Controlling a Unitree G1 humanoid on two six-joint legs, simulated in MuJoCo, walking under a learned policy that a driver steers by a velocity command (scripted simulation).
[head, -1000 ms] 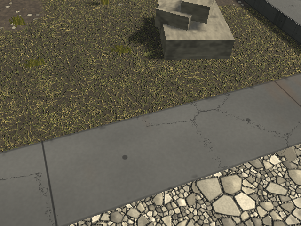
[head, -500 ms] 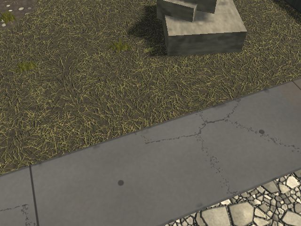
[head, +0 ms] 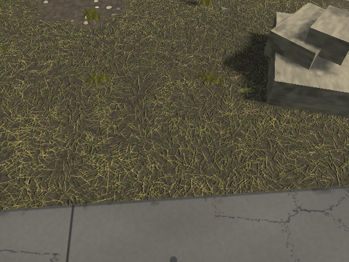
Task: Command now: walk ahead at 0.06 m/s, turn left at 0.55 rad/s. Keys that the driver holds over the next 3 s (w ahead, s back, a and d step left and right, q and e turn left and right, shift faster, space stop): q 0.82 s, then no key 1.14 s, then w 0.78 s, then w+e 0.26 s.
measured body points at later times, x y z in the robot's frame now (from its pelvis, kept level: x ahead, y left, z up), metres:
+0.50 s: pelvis +0.07 -0.07 +0.02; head +0.09 -0.07 +0.47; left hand +0.08 +0.24 -0.08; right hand +0.30 -0.28 -0.08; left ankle +0.03 +0.06 -0.66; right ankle +0.06 -0.16 -0.73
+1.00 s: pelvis +0.07 -0.03 +0.01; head +0.11 -0.01 +0.46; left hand -0.01 +0.29 -0.09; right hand +0.35 -0.16 -0.09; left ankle +0.01 +0.07 -0.73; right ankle +0.06 -0.17 -0.73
